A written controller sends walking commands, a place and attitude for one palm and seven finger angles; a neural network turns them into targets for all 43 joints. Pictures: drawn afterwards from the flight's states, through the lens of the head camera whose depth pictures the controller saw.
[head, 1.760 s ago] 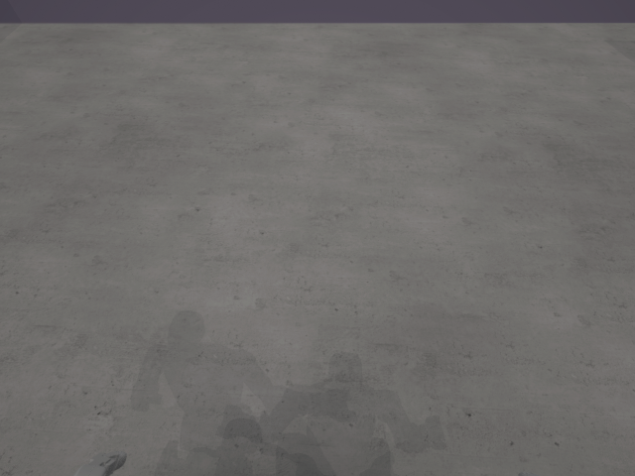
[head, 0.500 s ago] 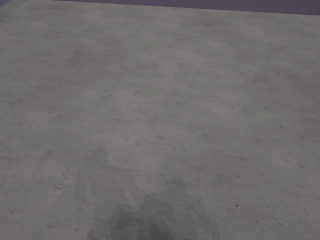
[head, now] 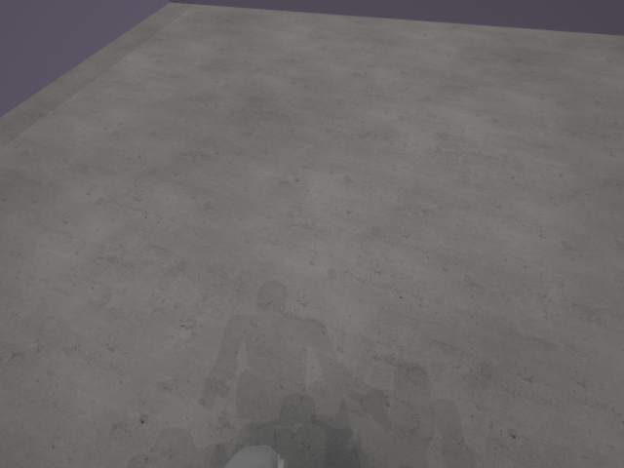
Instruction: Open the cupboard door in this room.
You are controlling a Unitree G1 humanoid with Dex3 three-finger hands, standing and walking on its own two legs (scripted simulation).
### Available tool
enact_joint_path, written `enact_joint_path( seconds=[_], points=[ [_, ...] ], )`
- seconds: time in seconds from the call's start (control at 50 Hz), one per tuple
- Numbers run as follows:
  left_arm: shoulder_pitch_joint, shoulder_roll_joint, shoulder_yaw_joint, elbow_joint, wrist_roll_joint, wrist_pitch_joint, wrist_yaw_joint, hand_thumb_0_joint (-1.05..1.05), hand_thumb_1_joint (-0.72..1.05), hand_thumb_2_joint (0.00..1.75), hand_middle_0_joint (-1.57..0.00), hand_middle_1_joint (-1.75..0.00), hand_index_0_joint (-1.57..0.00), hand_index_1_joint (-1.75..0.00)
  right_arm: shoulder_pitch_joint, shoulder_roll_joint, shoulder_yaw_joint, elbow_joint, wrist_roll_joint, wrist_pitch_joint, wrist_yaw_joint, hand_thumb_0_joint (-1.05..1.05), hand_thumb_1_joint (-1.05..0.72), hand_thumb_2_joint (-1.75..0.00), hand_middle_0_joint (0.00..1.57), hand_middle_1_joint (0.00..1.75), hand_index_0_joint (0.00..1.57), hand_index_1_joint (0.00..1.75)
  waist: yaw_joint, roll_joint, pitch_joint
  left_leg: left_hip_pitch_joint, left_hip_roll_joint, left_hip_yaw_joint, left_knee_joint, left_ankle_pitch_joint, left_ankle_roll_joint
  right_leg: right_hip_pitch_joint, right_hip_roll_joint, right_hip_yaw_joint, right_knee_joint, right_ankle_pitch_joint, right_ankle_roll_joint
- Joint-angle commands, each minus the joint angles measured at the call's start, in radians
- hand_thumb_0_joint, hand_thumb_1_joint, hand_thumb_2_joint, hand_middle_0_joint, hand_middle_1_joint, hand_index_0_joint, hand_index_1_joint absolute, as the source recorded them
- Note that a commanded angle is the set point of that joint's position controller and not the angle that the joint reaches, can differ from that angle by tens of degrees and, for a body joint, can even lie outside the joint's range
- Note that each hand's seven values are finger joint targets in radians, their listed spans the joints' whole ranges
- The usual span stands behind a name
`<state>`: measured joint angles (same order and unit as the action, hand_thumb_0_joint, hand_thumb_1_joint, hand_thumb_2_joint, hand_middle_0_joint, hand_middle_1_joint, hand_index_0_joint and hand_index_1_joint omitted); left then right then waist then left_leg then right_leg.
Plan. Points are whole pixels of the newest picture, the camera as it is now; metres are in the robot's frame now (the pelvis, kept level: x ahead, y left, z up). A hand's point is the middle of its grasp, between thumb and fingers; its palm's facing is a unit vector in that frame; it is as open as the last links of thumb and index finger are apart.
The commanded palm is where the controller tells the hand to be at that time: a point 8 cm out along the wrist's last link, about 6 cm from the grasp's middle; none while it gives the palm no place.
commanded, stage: turn or walk to find it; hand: left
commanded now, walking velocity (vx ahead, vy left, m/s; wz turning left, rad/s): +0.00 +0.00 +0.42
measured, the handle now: out of the picture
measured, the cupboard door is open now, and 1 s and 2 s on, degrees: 0 0 0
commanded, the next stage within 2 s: stand and wait in 1.86 s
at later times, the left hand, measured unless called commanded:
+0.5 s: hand out of the picture -0.01 +0.27 -0.17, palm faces +0.26 -0.94 -0.23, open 7.4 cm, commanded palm none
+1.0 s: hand out of the picture -0.08 +0.22 -0.17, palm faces +0.43 -0.87 -0.23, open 7.4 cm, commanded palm none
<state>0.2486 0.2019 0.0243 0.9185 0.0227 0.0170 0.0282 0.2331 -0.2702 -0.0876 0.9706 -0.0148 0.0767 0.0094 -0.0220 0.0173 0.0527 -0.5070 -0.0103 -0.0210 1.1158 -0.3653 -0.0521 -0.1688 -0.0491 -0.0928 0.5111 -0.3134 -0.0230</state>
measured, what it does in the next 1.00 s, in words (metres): steps on the spot, turning left: left foot, then right foot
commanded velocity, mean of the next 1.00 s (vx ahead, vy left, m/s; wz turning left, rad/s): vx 0.00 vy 0.00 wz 0.42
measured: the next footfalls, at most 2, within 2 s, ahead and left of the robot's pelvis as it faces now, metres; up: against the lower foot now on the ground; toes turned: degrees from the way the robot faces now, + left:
left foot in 0.22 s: +0.00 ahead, +0.14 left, +0.00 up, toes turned +10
right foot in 0.70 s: +0.04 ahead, -0.08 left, +0.00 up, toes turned +15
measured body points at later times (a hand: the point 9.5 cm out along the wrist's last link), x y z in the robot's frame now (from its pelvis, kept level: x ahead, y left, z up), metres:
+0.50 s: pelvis -0.03 +0.05 +0.00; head -0.01 +0.08 +0.45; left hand -0.03 +0.32 -0.15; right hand +0.11 -0.16 -0.13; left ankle -0.04 +0.14 -0.74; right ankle +0.00 -0.11 -0.67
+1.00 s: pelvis -0.06 +0.02 +0.00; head -0.03 +0.03 +0.45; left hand -0.10 +0.27 -0.15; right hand +0.08 -0.21 -0.15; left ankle -0.12 +0.14 -0.69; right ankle +0.00 -0.09 -0.74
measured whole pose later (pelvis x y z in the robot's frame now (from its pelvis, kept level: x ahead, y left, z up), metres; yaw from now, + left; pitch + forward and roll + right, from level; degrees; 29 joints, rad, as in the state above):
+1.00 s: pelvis -0.06 +0.02 +0.00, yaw +26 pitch -2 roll +0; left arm 0.23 0.19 0.03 0.91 0.03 0.02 0.02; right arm 0.25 -0.24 -0.08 1.00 -0.01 0.09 0.02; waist -0.01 -0.01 0.07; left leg -0.39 0.04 0.02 0.93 -0.44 -0.06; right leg -0.21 -0.10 -0.16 0.52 -0.28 0.01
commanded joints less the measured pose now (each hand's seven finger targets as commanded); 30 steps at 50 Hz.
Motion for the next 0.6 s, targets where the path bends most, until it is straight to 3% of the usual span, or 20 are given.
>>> enact_joint_path(
  seconds=[0.0, 0.1, 0.14, 0.16, 0.18, 0.2, 0.22, 0.24, 0.26, 0.28, 0.34, 0.48, 0.58],
  points=[
    [0.071, 0.201, 0.048, -0.044, 0.007, -0.026, 0.011, 0.0, 0.9, 0.9, -0.2, -0.3, -0.2, -0.3, -0.095, -0.036, 0.002, -0.083, -0.001, -0.019, 0.006, 0.0, -0.9, -0.9, 0.2, 0.3, 0.2, 0.3, 0.051, -0.182, 0.011, -0.024, 0.022, 0.036, -0.093, -0.051, -0.01, 0.028, -0.262, 0.147, -0.161, 0.429, -0.128],
    [0.1, 0.242, 0.064, -0.025, 0.012, -0.019, 0.012, 0.0, 0.9, 0.9, -0.2, -0.3, -0.2, -0.3, -0.125, -0.031, 0.019, -0.089, 0.01, -0.036, 0.004, 0.0, -0.9, -0.9, 0.2, 0.3, 0.2, 0.3, 0.067, -0.221, -0.06, 0.114, 0.012, 0.094, -0.369, -0.088, 0.008, 0.093, -0.283, 0.116, -0.066, 0.63, -0.124],
    [0.08, 0.242, 0.066, -0.019, 0.008, -0.015, 0.01, 0.0, 0.9, 0.9, -0.2, -0.3, -0.2, -0.3, -0.083, -0.04, 0.02, -0.079, 0.01, -0.044, 0.001, 0.0, -0.9, -0.9, 0.2, 0.3, 0.2, 0.3, 0.038, -0.216, -0.079, 0.221, 0.005, 0.115, -0.542, 0.015, 0.019, 0.062, -0.267, 0.073, 0.0, 0.62, -0.077],
    [0.061, 0.235, 0.066, -0.019, 0.0, -0.011, 0.009, 0.0, 0.9, 0.9, -0.2, -0.3, -0.2, -0.3, -0.032, -0.064, 0.016, -0.066, 0.007, -0.052, 0.0, 0.0, -0.9, -0.9, 0.2, 0.3, 0.2, 0.3, 0.005, -0.164, -0.109, 0.338, 0.023, 0.1, -0.691, 0.155, 0.032, 0.008, -0.246, 0.03, 0.085, 0.557, -0.033],
    [0.076, 0.191, 0.061, -0.038, -0.007, -0.005, 0.003, 0.0, 0.9, 0.9, -0.2, -0.3, -0.2, -0.3, 0.005, -0.145, -0.001, -0.064, -0.002, -0.064, -0.002, 0.0, -0.9, -0.9, 0.2, 0.3, 0.2, 0.3, -0.009, 0.034, -0.162, 0.528, 0.178, -0.078, -0.745, 0.41, 0.093, -0.172, -0.165, -0.041, 0.261, 0.308, 0.036],
    [0.063, 0.124, 0.043, -0.074, -0.006, -0.001, -0.003, 0.0, 0.9, 0.9, -0.2, -0.3, -0.2, -0.3, 0.044, -0.228, -0.02, -0.06, 0.001, -0.063, -0.005, 0.0, -0.9, -0.9, 0.2, 0.3, 0.2, 0.3, -0.019, 0.288, -0.15, 0.591, 0.409, -0.329, -0.742, 0.845, 0.221, -0.391, -0.057, -0.05, 0.453, -0.314, 0.095],
    [-0.003, 0.142, 0.036, -0.08, 0.0, 0.017, 0.01, 0.0, 0.9, 0.9, -0.2, -0.3, -0.2, -0.3, 0.089, -0.222, -0.02, -0.041, 0.005, -0.062, -0.015, 0.0, -0.9, -0.9, 0.2, 0.3, 0.2, 0.3, -0.051, 0.231, -0.166, 0.52, 0.416, -0.306, -0.736, 0.838, 0.267, -0.358, -0.06, 0.049, 0.549, -0.347, 0.088],
    [-0.051, 0.136, 0.043, -0.076, -0.004, 0.019, 0.009, 0.0, 0.9, 0.9, -0.2, -0.3, -0.2, -0.3, 0.057, -0.2, -0.017, -0.042, 0.0, -0.063, -0.027, 0.0, -0.9, -0.9, 0.2, 0.3, 0.2, 0.3, -0.044, 0.205, -0.114, 0.471, 0.375, -0.3, -0.742, 0.763, 0.272, -0.393, -0.059, 0.074, 0.607, -0.298, 0.089],
    [-0.061, 0.144, 0.046, -0.063, -0.005, 0.017, 0.002, 0.0, 0.9, 0.9, -0.2, -0.3, -0.2, -0.3, 0.008, -0.169, -0.006, -0.054, -0.003, -0.063, -0.03, 0.0, -0.9, -0.9, 0.2, 0.3, 0.2, 0.3, -0.026, 0.154, -0.072, 0.429, 0.33, -0.257, -0.746, 0.711, 0.258, -0.397, -0.066, 0.091, 0.622, -0.224, 0.091],
    [-0.032, 0.136, 0.049, -0.048, -0.005, 0.015, -0.005, 0.0, 0.9, 0.9, -0.2, -0.3, -0.2, -0.3, -0.035, -0.147, 0.001, -0.068, -0.003, -0.067, -0.032, 0.0, -0.9, -0.9, 0.2, 0.3, 0.2, 0.3, 0.002, 0.126, -0.071, 0.43, 0.284, -0.202, -0.742, 0.703, 0.235, -0.386, -0.062, 0.082, 0.626, -0.164, 0.095],
    [-0.002, 0.13, 0.049, -0.029, -0.007, 0.018, -0.013, 0.0, 0.9, 0.9, -0.2, -0.3, -0.2, -0.3, -0.054, -0.137, 0.003, -0.08, 0.002, -0.074, -0.031, 0.0, -0.9, -0.9, 0.2, 0.3, 0.2, 0.3, 0.015, 0.128, -0.079, 0.407, 0.233, -0.153, -0.757, 0.663, 0.218, -0.34, -0.05, 0.066, 0.579, -0.105, 0.109],
    [-0.066, 0.111, 0.052, -0.065, -0.007, 0.022, -0.009, 0.0, 0.9, 0.9, -0.2, -0.3, -0.2, -0.3, -0.014, -0.138, -0.01, -0.082, -0.007, -0.063, -0.026, 0.0, -0.9, -0.9, 0.2, 0.3, 0.2, 0.3, -0.007, 0.112, -0.053, 0.368, 0.23, -0.268, -0.799, 0.449, 0.239, -0.306, -0.021, 0.073, 0.421, -0.11, 0.109],
    [-0.057, 0.097, 0.047, -0.082, -0.014, 0.009, -0.002, 0.0, 0.9, 0.9, -0.2, -0.3, -0.2, -0.3, -0.01, -0.138, -0.019, -0.089, -0.012, -0.056, -0.024, 0.0, -0.9, -0.9, 0.2, 0.3, 0.2, 0.3, 0.001, 0.117, -0.083, 0.33, 0.211, -0.337, -0.753, 0.509, 0.234, -0.17, 0.024, 0.068, 0.205, -0.108, 0.087]
  ],
)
